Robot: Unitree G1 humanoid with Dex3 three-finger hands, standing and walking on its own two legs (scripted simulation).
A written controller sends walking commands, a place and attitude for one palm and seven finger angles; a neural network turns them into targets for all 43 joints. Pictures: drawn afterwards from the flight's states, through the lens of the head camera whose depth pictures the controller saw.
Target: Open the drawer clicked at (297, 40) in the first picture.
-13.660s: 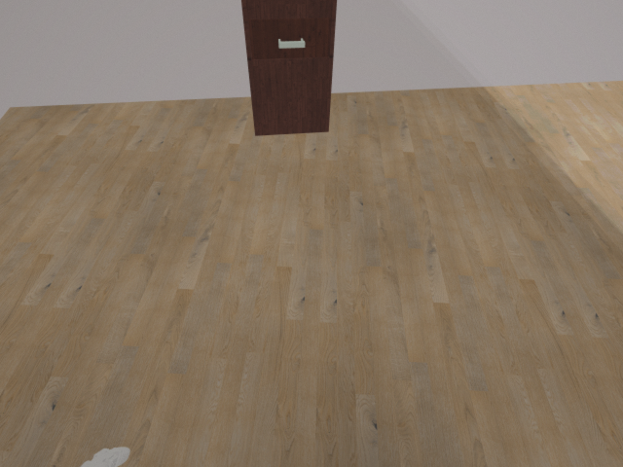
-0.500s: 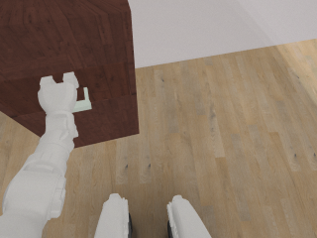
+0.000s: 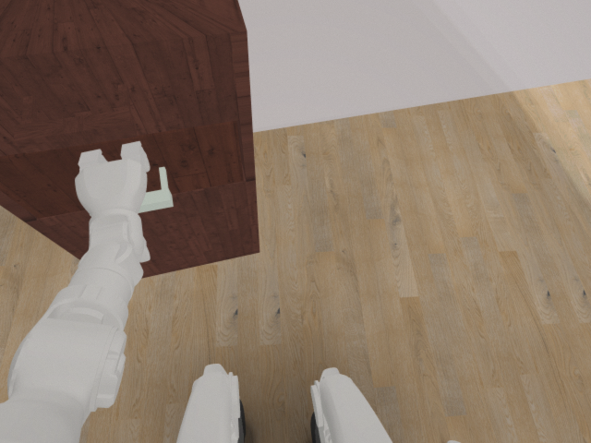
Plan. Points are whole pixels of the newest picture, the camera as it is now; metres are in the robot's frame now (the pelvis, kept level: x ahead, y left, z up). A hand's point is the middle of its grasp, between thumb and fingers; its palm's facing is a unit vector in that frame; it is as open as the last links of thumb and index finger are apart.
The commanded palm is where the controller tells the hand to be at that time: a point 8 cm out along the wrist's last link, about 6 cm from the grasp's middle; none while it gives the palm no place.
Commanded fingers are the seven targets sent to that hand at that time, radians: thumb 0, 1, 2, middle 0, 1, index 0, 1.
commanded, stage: move the hooked fingers above the handle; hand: left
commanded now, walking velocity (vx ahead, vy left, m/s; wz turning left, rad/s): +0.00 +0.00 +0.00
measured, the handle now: (131, 192) +0.52 +0.24 -0.11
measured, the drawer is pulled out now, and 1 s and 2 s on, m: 0.00 0.00 0.00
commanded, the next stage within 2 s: lower the fingers behind the handle in 1.90 s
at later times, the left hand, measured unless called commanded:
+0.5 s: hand (138, 199) +0.48 +0.21 -0.05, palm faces -0.08 -0.08 -0.99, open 13.8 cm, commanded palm +0.46 +0.20 +0.00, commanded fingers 0.00 -0.50 0.30 -0.30 -1.20 -0.30 -1.20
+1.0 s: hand (143, 189) +0.49 +0.20 -0.05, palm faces +0.02 -0.08 -1.00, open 13.8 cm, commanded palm +0.47 +0.21 +0.00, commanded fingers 0.00 -0.50 0.30 -0.30 -1.20 -0.30 -1.20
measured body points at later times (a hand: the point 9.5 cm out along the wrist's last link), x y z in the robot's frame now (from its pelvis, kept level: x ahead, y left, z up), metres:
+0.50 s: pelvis +0.00 +0.00 +0.00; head +0.15 +0.02 +0.43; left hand +0.47 +0.21 +0.00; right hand +0.04 -0.26 -0.13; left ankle +0.05 +0.12 -0.61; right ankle +0.00 -0.13 -0.61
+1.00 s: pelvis +0.00 +0.00 +0.00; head +0.15 +0.03 +0.42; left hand +0.48 +0.20 +0.01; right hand +0.05 -0.27 -0.13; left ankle +0.05 +0.12 -0.61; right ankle +0.00 -0.13 -0.61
